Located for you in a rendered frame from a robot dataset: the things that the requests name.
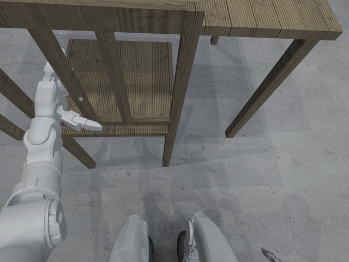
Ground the left robot forearm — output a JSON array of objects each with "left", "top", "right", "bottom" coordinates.
[{"left": 0, "top": 116, "right": 63, "bottom": 215}]

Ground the right robot hand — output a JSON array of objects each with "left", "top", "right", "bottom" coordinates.
[{"left": 261, "top": 247, "right": 288, "bottom": 262}]

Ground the left robot thigh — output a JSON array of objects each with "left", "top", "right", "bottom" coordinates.
[{"left": 107, "top": 219, "right": 149, "bottom": 262}]

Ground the robot left upper arm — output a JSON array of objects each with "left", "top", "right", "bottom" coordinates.
[{"left": 0, "top": 199, "right": 67, "bottom": 262}]

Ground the chair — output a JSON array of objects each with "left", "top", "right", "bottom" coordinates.
[{"left": 0, "top": 0, "right": 205, "bottom": 169}]

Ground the robot right shin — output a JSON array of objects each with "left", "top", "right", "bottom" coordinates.
[{"left": 182, "top": 212, "right": 204, "bottom": 262}]

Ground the left robot hand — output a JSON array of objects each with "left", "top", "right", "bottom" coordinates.
[{"left": 34, "top": 48, "right": 103, "bottom": 131}]

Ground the table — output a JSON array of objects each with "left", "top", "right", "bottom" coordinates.
[{"left": 0, "top": 0, "right": 343, "bottom": 141}]

